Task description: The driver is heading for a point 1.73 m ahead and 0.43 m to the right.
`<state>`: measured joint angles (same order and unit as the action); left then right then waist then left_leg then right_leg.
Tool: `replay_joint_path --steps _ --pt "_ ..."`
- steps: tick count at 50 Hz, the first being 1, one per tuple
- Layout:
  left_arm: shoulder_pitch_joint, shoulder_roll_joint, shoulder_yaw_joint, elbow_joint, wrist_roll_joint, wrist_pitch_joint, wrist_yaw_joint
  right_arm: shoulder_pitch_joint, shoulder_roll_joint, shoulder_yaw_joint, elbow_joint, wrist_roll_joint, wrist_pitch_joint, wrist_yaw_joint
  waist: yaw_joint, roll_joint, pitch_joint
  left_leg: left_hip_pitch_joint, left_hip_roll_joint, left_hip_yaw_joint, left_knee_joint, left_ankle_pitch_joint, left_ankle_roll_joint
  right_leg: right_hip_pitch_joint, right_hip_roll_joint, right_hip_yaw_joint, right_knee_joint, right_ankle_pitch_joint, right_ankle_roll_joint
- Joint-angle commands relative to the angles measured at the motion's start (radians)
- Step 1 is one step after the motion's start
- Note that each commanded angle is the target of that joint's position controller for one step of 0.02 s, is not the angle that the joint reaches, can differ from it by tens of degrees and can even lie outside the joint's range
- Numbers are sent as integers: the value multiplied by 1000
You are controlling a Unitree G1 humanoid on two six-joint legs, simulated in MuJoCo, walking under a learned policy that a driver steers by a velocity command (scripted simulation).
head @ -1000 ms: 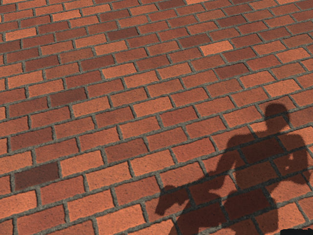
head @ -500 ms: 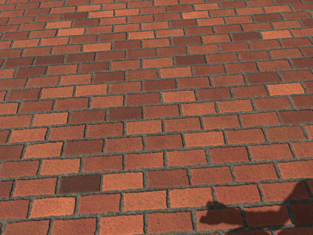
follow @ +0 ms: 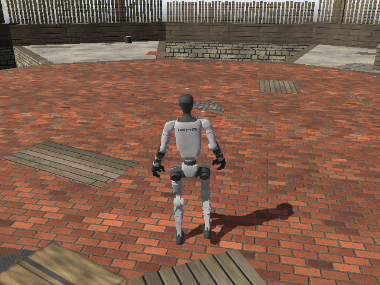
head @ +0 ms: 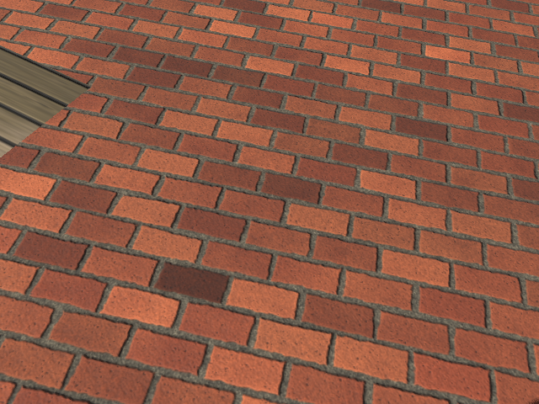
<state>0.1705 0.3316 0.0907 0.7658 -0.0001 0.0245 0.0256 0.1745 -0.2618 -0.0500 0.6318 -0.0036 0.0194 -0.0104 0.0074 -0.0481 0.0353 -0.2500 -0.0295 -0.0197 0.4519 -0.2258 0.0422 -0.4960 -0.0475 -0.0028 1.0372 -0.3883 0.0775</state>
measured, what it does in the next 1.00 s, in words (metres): walks ahead: right foot, then left foot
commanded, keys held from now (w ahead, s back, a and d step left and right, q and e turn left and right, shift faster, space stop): w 1.00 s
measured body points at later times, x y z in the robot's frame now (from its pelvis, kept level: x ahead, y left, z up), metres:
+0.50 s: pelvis +0.12 -0.05 +0.01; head +0.14 -0.07 +0.45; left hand +0.15 +0.23 -0.11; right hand +0.27 -0.32 -0.11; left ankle +0.17 +0.11 -0.67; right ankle +0.07 -0.14 -0.74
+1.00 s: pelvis +0.40 +0.02 +0.00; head +0.42 +0.02 +0.45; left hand +0.53 +0.30 -0.11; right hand +0.48 -0.26 -0.11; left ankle +0.41 +0.10 -0.74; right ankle +0.43 -0.14 -0.67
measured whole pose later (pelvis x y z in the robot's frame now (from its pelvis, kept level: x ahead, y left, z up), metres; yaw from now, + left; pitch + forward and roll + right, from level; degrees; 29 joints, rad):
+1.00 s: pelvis +0.40 +0.02 +0.00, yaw +1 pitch +1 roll +2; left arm 0.21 0.31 0.04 0.76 -0.01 -0.07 0.00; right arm 0.29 -0.27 -0.06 0.80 0.00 -0.09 0.03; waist -0.03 -0.05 0.04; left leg -0.19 -0.07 0.06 0.32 -0.15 0.06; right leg -0.59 -0.12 0.04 1.07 -0.27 0.00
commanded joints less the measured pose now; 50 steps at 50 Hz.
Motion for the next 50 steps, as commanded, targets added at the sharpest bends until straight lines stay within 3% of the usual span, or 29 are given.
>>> replay_joint_path --steps 1,4,10,12,14,15,16,17,18,19,21,26,29,32,35,37,38,39,40,41,42,43,44,45,47,50 --pt "-51 64 7 -73 -11 -26 -13 37 -153 -40 -28 7 -22 -10 -45 217 -81 158 230 -269 -241 -177 175 -82 -12 11 -114 77 -8" --pt "-95 66 1 -84 -14 -53 -24 57 -180 -47 -5 5 -37 -11 -63 200 -22 175 267 -322 -279 -229 183 -83 -16 21 -268 74 -37" --pt "-78 51 -10 -72 -24 -96 -46 78 -204 -52 32 23 -55 9 -61 165 7 93 269 -320 -278 -251 190 56 2 -12 -445 77 -89" --pt "-31 44 -13 -53 -24 -106 -51 61 -199 -48 39 31 -51 14 -21 142 -2 26 248 -292 -243 -253 172 183 21 -37 -536 154 -111" --pt "91 54 -5 -7 -23 -111 -46 53 -154 -32 45 23 -50 19 39 119 -41 -84 194 -245 -147 -253 131 394 32 -34 -581 170 -129" --pt "188 88 3 11 -22 -113 -37 27 -95 -13 36 12 -55 22 81 59 -64 -190 134 -176 11 -233 81 520 -63 92 -629 104 -162" --pt "254 199 27 20 -15 -111 -31 24 -34 3 -6 7 -74 24 76 -179 -95 -403 -1 2 323 -242 3 661 -248 407 -743 -102 -271" --pt "292 198 31 22 -5 -115 -39 -22 -122 -18 -27 23 -89 16 118 -191 -55 -565 -1 -19 549 -368 -17 645 -359 653 -851 -274 -376" --pt "241 141 10 8 -3 -122 -38 -8 -169 -36 -19 38 -98 16 84 -114 3 -625 55 -70 649 -297 -3 615 -340 619 -854 -319 -362" --pt "196 109 -1 -7 -2 -125 -39 10 -164 -36 -3 37 -101 20 59 -96 18 -636 81 -63 668 -207 3 595 -292 535 -858 -268 -329" --pt "150 84 -14 -18 -2 -124 -38 -3 -142 -36 2 16 -104 26 37 -59 41 -612 124 -57 613 -74 -6 535 -238 397 -881 -67 -291" --pt "173 93 -16 -6 -4 -118 -28 -70 -75 -17 -12 12 -99 31 44 -35 32 -501 117 5 387 150 -62 457 -150 160 -918 326 -273" --pt "218 109 -12 15 -11 -111 -21 -163 -48 -3 -37 17 -106 43 76 -37 48 -406 90 35 206 269 -67 419 -132 89 -923 384 -260" --pt "262 119 -9 40 -20 -103 -20 -227 -55 -2 -59 26 -111 59 87 -36 75 -377 77 30 115 297 -47 458 -172 91 -915 390 -261" --pt "264 133 0 55 -27 -90 -16 -232 -85 -11 -69 26 -116 70 53 -42 68 -349 66 22 62 224 -2 552 -214 92 -855 531 -240" --pt "247 157 8 56 -23 -79 -12 -119 -132 -33 -42 20 -114 63 -22 -66 -27 -169 14 64 53 160 40 586 -201 64 -694 877 -217" --pt "239 147 2 53 -19 -72 -8 36 -172 -56 4 20 -110 53 -103 -54 -128 48 -7 86 36 179 72 536 -157 25 -507 976 -190" --pt "247 107 -16 31 2 -72 -4 218 -227 -73 42 12 -103 39 -171 17 -277 382 145 -77 92 174 126 317 -116 10 -217 725 -159" --pt "395 -47 -62 8 -1 -91 -17 270 -318 -88 66 3 -104 44 -81 324 -444 719 406 -605 -8 -101 302 -74 86 28 165 -42 -94" --pt "318 61 -39 25 -27 -115 -23 266 -206 -61 65 13 -104 43 -131 268 -435 682 404 -737 -141 -236 286 -184 73 155 280 -173 -103" --pt "201 117 -21 -16 -54 -129 -29 188 -172 -46 64 14 -104 38 -122 221 -247 544 371 -576 -162 -190 238 -260 21 128 302 -105 -114" --pt "141 106 -27 -33 -47 -137 -26 123 -156 -40 59 11 -103 36 -92 121 -163 398 335 -460 -179 -78 214 -235 -30 100 256 -14 -119" --pt "112 95 -24 -36 -25 -137 -23 76 -133 -33 58 4 -105 38 -60 82 -94 271 295 -371 -206 36 205 -204 -60 86 193 43 -112" --pt "135 86 -21 -32 -18 -129 -25 51 -118 -28 57 -9 -111 39 -22 113 -85 191 273 -319 -232 112 200 -138 -88 97 161 87 -110" --pt "180 47 -29 -19 -18 -107 -25 34 -120 -30 70 -2 -122 40 14 129 -72 105 260 -259 -291 161 225 -83 -101 88 114 105 -91" --pt "94 33 -34 -47 -4 -90 -19 51 -141 -36 105 7 -135 34 11 99 -4 45 242 -166 -341 209 226 -138 -116 71 -23 192 -56"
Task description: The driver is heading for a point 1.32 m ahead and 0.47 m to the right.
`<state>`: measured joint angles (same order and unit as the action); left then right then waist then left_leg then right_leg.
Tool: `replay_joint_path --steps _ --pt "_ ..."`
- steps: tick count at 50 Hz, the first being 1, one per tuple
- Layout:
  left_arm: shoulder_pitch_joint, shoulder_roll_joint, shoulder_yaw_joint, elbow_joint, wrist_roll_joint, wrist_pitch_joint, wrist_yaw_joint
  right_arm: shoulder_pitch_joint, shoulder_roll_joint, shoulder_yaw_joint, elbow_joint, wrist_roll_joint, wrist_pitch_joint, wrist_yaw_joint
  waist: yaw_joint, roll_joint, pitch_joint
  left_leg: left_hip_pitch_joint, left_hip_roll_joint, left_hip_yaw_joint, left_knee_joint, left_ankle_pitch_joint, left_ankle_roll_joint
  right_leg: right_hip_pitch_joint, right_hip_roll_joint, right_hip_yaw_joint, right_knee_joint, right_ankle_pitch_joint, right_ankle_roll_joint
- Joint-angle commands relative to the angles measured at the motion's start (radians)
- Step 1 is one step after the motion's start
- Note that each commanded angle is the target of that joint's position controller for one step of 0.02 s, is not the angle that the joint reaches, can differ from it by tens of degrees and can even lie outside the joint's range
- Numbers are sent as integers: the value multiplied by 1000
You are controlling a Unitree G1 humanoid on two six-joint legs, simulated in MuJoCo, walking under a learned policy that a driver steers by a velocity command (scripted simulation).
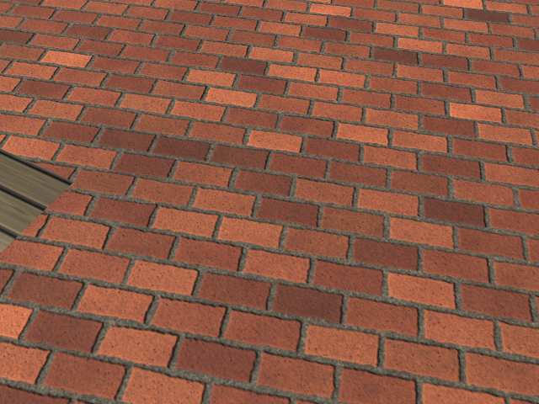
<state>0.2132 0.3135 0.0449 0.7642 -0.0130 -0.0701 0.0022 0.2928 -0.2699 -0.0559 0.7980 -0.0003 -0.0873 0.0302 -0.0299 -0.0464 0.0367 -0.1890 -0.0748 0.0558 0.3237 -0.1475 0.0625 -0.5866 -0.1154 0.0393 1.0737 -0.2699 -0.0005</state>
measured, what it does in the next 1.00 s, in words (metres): walks ahead: right foot, then left foot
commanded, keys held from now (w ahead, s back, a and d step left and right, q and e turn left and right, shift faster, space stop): w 0.44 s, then w+e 0.56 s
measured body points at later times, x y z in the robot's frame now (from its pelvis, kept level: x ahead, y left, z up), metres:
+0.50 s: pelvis +0.29 -0.07 +0.00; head +0.31 -0.09 +0.45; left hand +0.37 +0.20 -0.11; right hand +0.39 -0.35 -0.12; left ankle +0.29 +0.09 -0.66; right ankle +0.31 -0.15 -0.74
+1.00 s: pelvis +0.56 -0.03 +0.00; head +0.58 -0.03 +0.45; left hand +0.71 +0.23 -0.12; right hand +0.60 -0.33 -0.11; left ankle +0.60 +0.07 -0.74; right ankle +0.50 -0.17 -0.66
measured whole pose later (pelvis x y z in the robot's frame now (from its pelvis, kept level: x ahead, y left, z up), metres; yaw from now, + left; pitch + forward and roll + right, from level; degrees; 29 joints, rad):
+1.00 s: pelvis +0.56 -0.03 +0.00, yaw -15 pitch +1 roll +1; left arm 0.30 0.32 0.08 0.76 -0.03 -0.03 0.01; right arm 0.20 -0.26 -0.06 0.83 -0.01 -0.10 0.01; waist -0.01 -0.05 0.03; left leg -0.22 -0.01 0.09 0.38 -0.16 0.02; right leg -0.52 -0.06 0.05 1.13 -0.33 -0.01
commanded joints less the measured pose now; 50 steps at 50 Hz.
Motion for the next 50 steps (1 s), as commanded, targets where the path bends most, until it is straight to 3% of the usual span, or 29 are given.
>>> replay_joint_path --steps 1,5,10,13,14,15,16,17,18,19,20,22,23,24,25,29,32,35,38,39,40,41,42,43,44,46,47,49,50 --pt "14 47 10 -57 12 4 3 -56 -139 -31 -53 5 -26 -10 38 90 7 -10 276 -214 -219 143 198 -66 -47 25 -126 142 27" --pt "-134 20 -4 -92 7 -14 -14 5 -170 -35 -22 13 -15 -20 -19 79 27 7 238 -128 -223 149 152 -9 -1 -21 -401 364 22" --pt "-251 41 1 -144 -3 -24 -40 90 -191 -39 33 23 11 -26 -50 89 45 189 311 -150 -152 167 131 -45 28 -12 -537 327 -16" --pt "-190 74 14 -138 0 -27 -47 79 -209 -45 45 23 30 -33 1 120 -3 267 326 -150 -38 386 100 60 67 -41 -573 203 -58" --pt "-83 101 32 -109 2 -27 -43 59 -209 -43 44 22 36 -35 65 117 -70 254 292 -117 95 542 79 213 101 -75 -600 204 -84" --pt "79 151 56 -65 5 -25 -33 62 -177 -29 36 12 39 -38 134 95 -189 150 239 -78 303 526 46 468 75 -53 -573 231 -120" --pt "208 256 78 -50 28 -21 -25 151 -82 4 1 -2 26 -35 128 -92 -364 -207 120 -27 693 177 -20 876 -182 323 -557 179 -252" --pt "244 219 72 -32 9 -15 -30 178 -55 15 17 8 5 -28 128 -238 -455 -440 6 -118 912 -414 -48 1003 -286 690 -731 -1 -346" --pt "191 151 48 -41 2 -14 -30 99 -164 -12 3 34 -11 -21 141 -137 -319 -553 73 -183 997 -400 -33 914 -259 613 -767 -112 -296" --pt "126 123 39 -51 5 -13 -27 13 -172 -14 -22 47 -20 -18 124 -80 -199 -575 124 -151 978 -316 -20 777 -221 472 -784 -82 -260" --pt "67 103 31 -54 12 -14 -28 -29 -158 -12 -30 35 -19 -21 93 -14 -112 -548 165 -128 910 -237 -23 634 -179 370 -817 10 -243" --pt "17 73 23 -60 26 -25 -33 -8 -135 -16 -18 13 -3 -24 40 -32 -64 -435 208 -134 822 -152 -34 479 -128 260 -868 197 -231" --pt "12 83 26 -53 21 -30 -34 12 -111 -12 -14 9 6 -26 21 -41 -72 -409 210 -127 794 -135 -46 446 -120 246 -893 214 -247" --pt "15 64 23 -46 16 -35 -36 -1 -106 -13 -10 2 17 -33 19 -2 -60 -402 210 -121 776 -109 -46 426 -85 208 -914 234 -234" --pt "21 105 32 -38 14 -37 -32 -9 -90 -9 -25 0 21 -34 4 -40 -50 -418 208 -119 725 -80 -64 405 -106 201 -929 267 -258" --pt "80 122 44 -8 1 -26 -9 -179 -82 -2 -72 -7 6 -30 53 4 5 -446 182 -115 422 134 -102 416 -54 130 -945 269 -231" --pt "144 143 51 18 -7 -15 3 -283 -67 5 -96 1 -7 -17 90 -5 10 -378 139 -100 265 241 -111 419 -46 121 -926 248 -210" --pt "188 143 55 37 -15 -2 9 -355 -85 2 -121 11 -19 -4 104 -19 18 -358 121 -121 185 231 -99 475 -74 173 -870 216 -201" --pt "182 154 64 39 -12 13 19 -324 -127 -13 -116 13 -32 1 68 -49 2 -274 112 -129 138 136 -70 521 -101 235 -791 231 -175" --pt "171 150 64 36 -10 18 19 -267 -141 -21 -101 13 -36 -2 34 -57 -22 -187 105 -113 115 107 -53 512 -89 237 -736 276 -161" --pt "167 122 54 29 -5 20 18 -153 -177 -40 -70 9 -40 -9 -20 -41 -96 -12 111 -106 97 94 -23 476 -32 206 -605 336 -134" --pt "157 60 31 1 11 20 15 9 -234 -58 -51 -9 -41 -18 -88 45 -249 259 266 -249 133 53 38 332 41 154 -327 197 -99" --pt "296 -37 3 -26 -4 4 12 82 -310 -78 -26 -8 -24 -19 -33 330 -382 605 499 -655 77 -103 186 -46 186 37 14 -279 -29" --pt "275 53 21 -17 -29 -2 15 81 -224 -59 -28 2 -19 -16 -56 300 -355 565 501 -784 -12 -328 189 -173 128 108 163 -321 -26" --pt "175 129 43 -34 -37 1 16 22 -155 -39 -40 4 -19 -18 -68 207 -214 440 457 -630 -37 -337 141 -209 86 108 194 -233 -31" --pt "106 113 49 -53 -16 12 18 -83 -100 -21 -41 -6 -16 -18 -22 142 -80 217 386 -420 -85 -133 113 -154 22 81 140 -101 -20" --pt "112 92 51 -58 -15 21 13 -107 -92 -19 -35 -13 -18 -20 6 173 -55 144 363 -348 -112 -69 107 -104 -6 83 109 -65 -17" --pt "108 52 47 -61 -17 39 8 -121 -84 -23 -21 -11 -25 -21 16 148 -30 85 325 -235 -159 13 100 -70 -16 63 81 -30 -15" --pt "101 36 43 -82 -19 46 6 -122 -118 -31 -12 -11 -30 -22 31 169 -21 63 353 -212 -178 45 121 -79 -25 62 50 -6 -6"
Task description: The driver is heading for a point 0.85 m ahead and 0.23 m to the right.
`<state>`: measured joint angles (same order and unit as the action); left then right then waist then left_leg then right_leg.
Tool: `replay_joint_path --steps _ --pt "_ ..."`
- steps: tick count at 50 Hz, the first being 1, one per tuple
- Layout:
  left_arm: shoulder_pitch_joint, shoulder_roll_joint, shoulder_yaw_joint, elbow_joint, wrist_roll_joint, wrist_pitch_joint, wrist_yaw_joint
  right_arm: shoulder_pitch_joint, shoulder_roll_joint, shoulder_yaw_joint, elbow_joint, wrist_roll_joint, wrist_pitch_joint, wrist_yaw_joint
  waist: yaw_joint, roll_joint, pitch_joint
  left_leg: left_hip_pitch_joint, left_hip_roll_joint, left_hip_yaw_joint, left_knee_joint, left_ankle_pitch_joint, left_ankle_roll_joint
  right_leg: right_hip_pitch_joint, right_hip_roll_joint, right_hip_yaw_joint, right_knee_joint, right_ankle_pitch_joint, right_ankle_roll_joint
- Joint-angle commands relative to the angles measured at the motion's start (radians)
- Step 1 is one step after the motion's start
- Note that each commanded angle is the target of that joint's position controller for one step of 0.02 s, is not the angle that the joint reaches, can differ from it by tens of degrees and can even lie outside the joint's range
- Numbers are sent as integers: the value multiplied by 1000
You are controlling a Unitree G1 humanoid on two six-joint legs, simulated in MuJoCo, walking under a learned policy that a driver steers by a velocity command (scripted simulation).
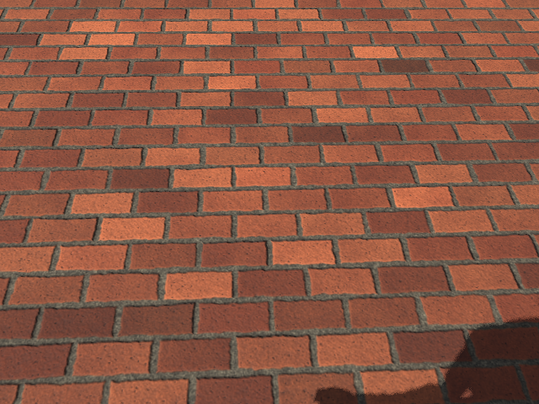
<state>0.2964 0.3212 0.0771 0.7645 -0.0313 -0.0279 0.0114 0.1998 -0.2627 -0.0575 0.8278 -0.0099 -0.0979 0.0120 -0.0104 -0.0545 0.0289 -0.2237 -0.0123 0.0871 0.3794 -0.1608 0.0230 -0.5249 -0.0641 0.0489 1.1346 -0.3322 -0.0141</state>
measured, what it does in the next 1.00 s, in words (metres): walks ahead, turning right: right foot, then left foot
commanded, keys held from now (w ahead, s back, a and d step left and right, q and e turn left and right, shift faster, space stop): w+e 0.62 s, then w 0.10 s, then no key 0.28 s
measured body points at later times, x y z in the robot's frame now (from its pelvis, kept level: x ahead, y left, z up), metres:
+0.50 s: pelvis +0.25 -0.09 +0.00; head +0.29 -0.11 +0.44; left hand +0.45 +0.15 -0.10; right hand +0.31 -0.40 -0.12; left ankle +0.28 +0.09 -0.66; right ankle +0.28 -0.16 -0.74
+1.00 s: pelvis +0.51 -0.12 -0.01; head +0.55 -0.13 +0.44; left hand +0.72 +0.09 -0.13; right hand +0.53 -0.41 -0.11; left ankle +0.62 -0.06 -0.74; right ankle +0.38 -0.21 -0.68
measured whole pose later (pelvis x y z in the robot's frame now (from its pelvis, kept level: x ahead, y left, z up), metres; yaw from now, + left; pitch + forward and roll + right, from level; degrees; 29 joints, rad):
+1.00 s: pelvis +0.51 -0.12 -0.01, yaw -28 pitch +1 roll +1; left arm 0.27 0.30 0.06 0.73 0.00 0.01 0.03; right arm 0.12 -0.25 -0.03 0.79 -0.02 -0.08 0.04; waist 0.01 -0.03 0.06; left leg -0.35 -0.03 0.02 0.45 -0.12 0.03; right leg -0.39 0.02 0.11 1.05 -0.51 0.05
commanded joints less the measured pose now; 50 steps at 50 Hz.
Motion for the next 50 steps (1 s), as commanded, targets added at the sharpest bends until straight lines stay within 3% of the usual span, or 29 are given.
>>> replay_joint_path --steps 1,2,3,7,12,14,15,16,17,18,19,20,21,22,23,26,28,31,36,39,40,41,42,43,44,45,46,48,50 --pt "-5 27 8 -95 5 8 -4 -29 -133 -34 -35 4 -23 -5 8 156 4 93 296 -214 -249 97 173 -159 -84 55 -51 82 18" --pt "-23 34 11 -98 10 8 -7 -12 -122 -33 -26 5 -24 -7 -3 129 13 112 273 -153 -241 184 161 -177 -75 54 -80 122 19" --pt "-36 18 6 -112 7 7 -11 -14 -154 -41 -20 1 -21 -8 5 144 4 121 285 -136 -250 168 166 -179 -77 46 -140 170 22" --pt "-162 5 -5 -150 8 -3 -39 6 -182 -47 -9 9 -9 -16 -41 98 31 148 265 -5 -254 221 145 -134 -60 -17 -357 339 7" --pt "-270 22 -2 -214 9 1 -64 67 -226 -62 19 34 22 -17 -57 102 60 286 305 64 -188 334 107 -123 -26 -80 -490 265 -42" --pt "-222 57 17 -218 14 8 -66 59 -257 -72 16 44 35 -22 -11 135 8 322 304 100 -51 651 87 -11 36 -135 -501 162 -82" --pt "-127 90 36 -198 14 12 -63 51 -266 -75 13 49 44 -23 50 137 -50 310 289 122 98 781 73 118 81 -162 -520 138 -110" --pt "44 141 69 -149 10 17 -52 43 -248 -67 7 48 48 -27 141 111 -137 212 251 150 318 768 41 365 126 -166 -575 195 -148" --pt "183 230 99 -117 2 29 -29 76 -179 -41 -12 8 42 -26 174 -51 -225 -64 197 154 646 328 -8 666 -24 83 -588 207 -212" --pt "100 306 97 -156 -2 15 -30 120 -77 -5 -78 -6 13 -16 54 -262 -330 -466 -26 4 973 -422 -59 907 -250 698 -773 -50 -411" --pt "112 211 68 -173 6 -4 -43 23 -178 -24 -82 30 -23 -1 130 -102 -361 -565 17 -182 1034 -402 -34 902 -272 750 -866 -117 -385" --pt "90 164 52 -162 16 -20 -45 -43 -195 -27 -107 58 -40 6 122 -60 -227 -612 56 -168 997 -316 -9 800 -241 606 -862 -48 -338" --pt "55 143 43 -157 15 -33 -49 -54 -175 -23 -94 32 -47 -2 82 40 -128 -535 101 -171 894 -250 1 633 -180 447 -829 232 -286" --pt "-15 108 33 -163 19 -32 -45 -43 -169 -29 -85 9 -40 -11 33 56 -110 -487 128 -168 804 -188 -1 550 -141 371 -852 241 -258" --pt "-53 114 31 -183 32 -34 -39 -17 -177 -31 -84 12 -30 -9 0 -2 -103 -422 140 -182 774 -156 -13 461 -138 377 -879 285 -275" --pt "-56 116 32 -181 22 -41 -24 -17 -152 -29 -85 -2 1 -9 -13 28 -74 -378 126 -160 654 -97 -62 351 -99 297 -919 350 -283" --pt "-16 136 38 -165 19 -41 -9 -101 -128 -21 -113 -9 5 -11 14 29 -36 -411 107 -154 514 17 -88 330 -77 262 -927 361 -269" --pt "25 139 40 -144 16 -33 3 -200 -102 -9 -141 -1 -1 -3 53 -4 -17 -360 65 -155 298 194 -96 302 -36 227 -917 279 -223" --pt "96 118 33 -85 11 -32 4 -282 -113 -5 -170 12 -20 20 96 -27 3 -305 47 -154 146 274 -63 373 -78 258 -866 236 -198" --pt "99 112 32 -64 21 -13 13 -247 -141 -17 -170 -5 -33 25 73 -62 -5 -264 18 -134 88 177 -17 476 -91 288 -741 482 -161" --pt "79 106 29 -66 21 -7 15 -186 -149 -24 -153 -12 -39 23 38 -68 -37 -182 0 -110 48 202 7 489 -67 277 -668 606 -138" --pt "60 88 22 -76 22 -6 16 -105 -172 -33 -136 -25 -46 19 -6 -58 -105 -32 26 -111 28 348 38 465 -15 245 -552 682 -100" --pt "74 53 6 -104 40 -9 17 9 -234 -45 -130 -45 -50 16 -36 45 -257 258 191 -255 129 700 116 312 52 208 -321 487 -48" --pt "242 7 -11 -70 24 -13 15 105 -249 -53 -90 -35 -28 20 -17 317 -415 572 414 -575 132 831 308 30 191 130 27 -235 31" --pt "265 88 3 -47 18 -11 13 131 -185 -38 -82 8 -14 28 -28 255 -426 550 432 -682 81 641 307 -42 163 191 144 -359 46" --pt "156 129 16 -58 7 0 16 66 -151 -26 -96 15 -4 27 -42 173 -289 434 390 -572 53 537 264 -92 128 181 184 -301 58" --pt "54 120 13 -81 20 14 24 -14 -113 -7 -106 -2 3 25 -31 87 -204 299 334 -479 7 468 211 -70 88 142 125 -234 58" --pt "43 84 11 -89 32 40 28 -114 -80 11 -101 -10 8 26 38 142 -112 74 272 -365 -42 505 209 51 19 107 -37 -170 73" --pt "70 24 -4 -71 26 49 30 -140 -89 8 -81 -14 19 24 58 198 -107 -3 201 -257 -58 549 190 163 28 42 -237 -163 89"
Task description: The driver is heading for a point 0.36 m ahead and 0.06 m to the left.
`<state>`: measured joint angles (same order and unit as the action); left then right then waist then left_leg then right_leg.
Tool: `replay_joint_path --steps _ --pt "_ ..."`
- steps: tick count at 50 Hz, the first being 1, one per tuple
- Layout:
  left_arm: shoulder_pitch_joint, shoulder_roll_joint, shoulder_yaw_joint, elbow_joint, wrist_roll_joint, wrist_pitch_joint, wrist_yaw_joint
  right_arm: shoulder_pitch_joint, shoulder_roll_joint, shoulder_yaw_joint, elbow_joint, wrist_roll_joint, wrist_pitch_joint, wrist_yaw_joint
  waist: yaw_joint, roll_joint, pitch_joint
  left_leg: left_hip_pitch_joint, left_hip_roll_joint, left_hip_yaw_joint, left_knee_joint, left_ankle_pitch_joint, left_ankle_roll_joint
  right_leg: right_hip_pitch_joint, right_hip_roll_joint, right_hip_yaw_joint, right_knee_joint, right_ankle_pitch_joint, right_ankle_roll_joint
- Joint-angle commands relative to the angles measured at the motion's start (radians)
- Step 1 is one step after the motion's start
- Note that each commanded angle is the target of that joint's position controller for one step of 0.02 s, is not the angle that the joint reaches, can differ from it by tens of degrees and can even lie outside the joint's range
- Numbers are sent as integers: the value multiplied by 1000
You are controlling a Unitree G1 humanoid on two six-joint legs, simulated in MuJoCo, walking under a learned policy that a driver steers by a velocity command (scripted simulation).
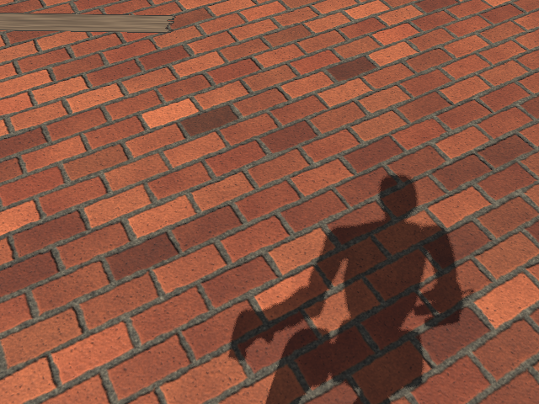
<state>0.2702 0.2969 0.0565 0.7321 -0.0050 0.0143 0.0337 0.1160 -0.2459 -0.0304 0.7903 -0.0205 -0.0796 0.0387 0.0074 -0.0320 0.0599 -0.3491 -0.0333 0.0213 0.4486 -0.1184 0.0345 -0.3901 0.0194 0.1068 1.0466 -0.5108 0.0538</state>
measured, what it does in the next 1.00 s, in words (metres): walks ahead: right foot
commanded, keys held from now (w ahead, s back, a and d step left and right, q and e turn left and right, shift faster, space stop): no key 0.74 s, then w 0.26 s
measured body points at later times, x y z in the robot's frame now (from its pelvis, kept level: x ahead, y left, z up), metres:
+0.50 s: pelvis +0.08 -0.02 +0.00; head +0.08 -0.02 +0.45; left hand +0.19 +0.24 -0.12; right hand +0.19 -0.28 -0.13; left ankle +0.07 +0.10 -0.74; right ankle +0.07 -0.15 -0.74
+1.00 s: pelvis +0.12 -0.03 -0.01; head +0.12 -0.04 +0.44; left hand +0.17 +0.23 -0.14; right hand +0.14 -0.30 -0.16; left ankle +0.07 +0.10 -0.74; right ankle +0.08 -0.15 -0.73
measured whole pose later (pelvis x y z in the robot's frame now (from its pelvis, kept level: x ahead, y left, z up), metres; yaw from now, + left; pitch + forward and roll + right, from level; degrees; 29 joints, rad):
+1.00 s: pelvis +0.12 -0.03 -0.01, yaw +0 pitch -1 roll +0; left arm 0.27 0.24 0.04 1.00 -0.02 -0.07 0.01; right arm 0.29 -0.26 -0.03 1.06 0.03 -0.04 -0.01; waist -0.01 0.02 -0.01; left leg -0.19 0.01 -0.01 0.59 -0.38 -0.01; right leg -0.21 0.01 0.01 0.61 -0.39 -0.07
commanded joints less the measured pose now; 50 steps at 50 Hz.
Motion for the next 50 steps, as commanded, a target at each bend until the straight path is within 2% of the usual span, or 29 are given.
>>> replay_joint_path --steps 1,3,4,6,7,8,9,10,11,12,13,15,19,30,37,38,40,41,42,43,44,45,47,48,49,50 --pt "87 36 10 -37 4 5 10 -56 -122 -23 -39 -1 5 -6 34 182 -153 115 223 -173 -123 555 185 69 -54 -32 -227 44 26" --pt "73 40 9 -28 6 7 10 -35 -151 -31 -20 8 14 -13 22 163 -206 132 243 -176 -124 518 190 149 -56 -43 -344 177 21" --pt "67 48 12 -22 6 12 9 -36 -157 -31 -14 12 20 -15 21 154 -213 125 246 -177 -130 425 186 186 -55 -48 -393 237 14" --pt "47 48 13 -14 11 21 4 -65 -148 -22 -9 18 31 -16 34 140 -181 59 220 -170 -146 123 154 275 -45 -66 -523 359 -11" --pt "18 51 13 -20 22 23 2 -59 -128 -13 -1 18 34 -15 32 131 -152 21 193 -168 -156 -55 117 309 -48 -58 -579 392 -28" --pt "-17 67 13 -38 34 23 4 -35 -103 -2 12 11 34 -12 23 107 -122 -19 167 -166 -159 -202 68 331 -90 -6 -620 440 -50" --pt "-39 103 17 -56 33 22 9 -8 -98 3 21 -3 34 -8 -1 55 -102 -45 123 -141 -135 -311 27 336 -146 41 -629 467 -76" --pt "-60 147 31 -34 22 21 8 35 -100 -1 26 1 37 -10 -46 -51 -74 -8 66 -80 -127 -302 1 238 -122 28 -605 295 -101" --pt "-67 101 25 -35 23 14 2 7 -118 -2 33 1 41 -16 -13 -37 -49 39 60 -65 -92 -262 -14 176 -93 14 -622 220 -93" --pt "-68 69 14 -28 30 6 1 -2 -117 -2 34 5 44 -21 -14 -32 -41 50 62 -63 -77 -224 -10 160 -91 12 -630 244 -77" --pt "-74 65 12 -25 30 -3 -1 4 -106 1 41 6 47 -26 -19 -39 -42 62 65 -62 -63 -175 -5 163 -87 10 -625 315 -66" --pt "-65 66 12 -12 22 -18 -1 26 -108 1 56 3 49 -30 -21 -39 -68 86 61 -50 -35 -74 -5 192 -86 5 -599 429 -61" --pt "-61 70 13 11 15 -24 -1 17 -113 0 80 12 54 -33 -16 -9 -95 131 66 -49 -6 48 -8 214 -80 -1 -576 536 -64" --pt "-73 66 10 105 10 -24 0 6 -128 -6 159 18 81 -52 -20 29 -91 185 71 -52 -5 105 -17 228 -64 -22 -591 570 -66" --pt "-79 61 6 174 10 -20 4 10 -128 -6 201 18 85 -61 -20 27 -71 181 69 -51 -21 69 -18 226 -53 -37 -613 514 -63" --pt "-60 51 3 193 9 -19 5 29 -118 -4 215 18 86 -62 -19 27 -90 187 58 -39 -27 -27 -17 234 -41 -49 -620 417 -64" --pt "-54 59 8 210 0 -15 7 37 -134 -11 225 29 89 -65 -17 36 -40 131 39 -37 -23 -364 8 173 -10 -70 -603 71 -86" --pt "-58 60 8 210 -2 -18 8 37 -141 -13 221 32 87 -67 -18 45 11 87 51 -63 -36 -502 25 115 -9 -62 -602 -69 -99" --pt "-62 57 6 208 -5 -27 8 43 -143 -14 218 34 79 -68 -20 54 56 58 71 -97 -52 -580 43 66 -14 -54 -598 -132 -109" --pt "-65 41 2 204 -8 -40 6 61 -151 -17 219 36 65 -65 -24 68 74 52 106 -156 -67 -615 66 53 -14 -62 -576 -115 -112" --pt "-63 44 3 208 -10 -54 1 95 -155 -20 225 42 53 -64 -33 75 85 67 130 -195 -85 -642 87 5 -22 -51 -552 -116 -119" --pt "-72 38 3 203 -15 -71 -5 124 -169 -25 232 46 40 -62 -42 105 95 97 167 -253 -110 -662 112 -39 -19 -55 -511 -90 -120" --pt "-87 1 -6 193 -22 -101 -19 157 -196 -35 238 50 22 -55 -36 182 87 152 281 -429 -195 -654 176 -71 -5 -106 -407 52 -125" --pt "-87 7 -3 194 -21 -110 -24 159 -197 -36 234 48 18 -52 -29 191 77 140 306 -459 -212 -610 189 -34 -10 -113 -406 84 -135" --pt "-56 4 -3 205 -22 -115 -28 134 -197 -36 222 49 16 -49 -3 192 70 95 303 -444 -196 -552 183 41 -13 -112 -452 96 -151" --pt "24 12 1 237 -25 -119 -32 63 -180 -32 193 53 15 -46 45 170 61 38 260 -362 -149 -460 150 148 -18 -100 -531 116 -167"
